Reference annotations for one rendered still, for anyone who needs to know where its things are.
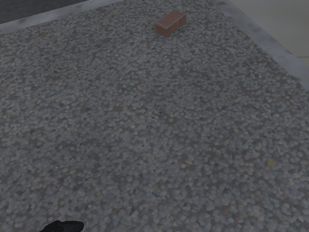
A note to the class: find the left robot hand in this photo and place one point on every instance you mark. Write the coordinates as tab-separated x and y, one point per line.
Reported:
64	226

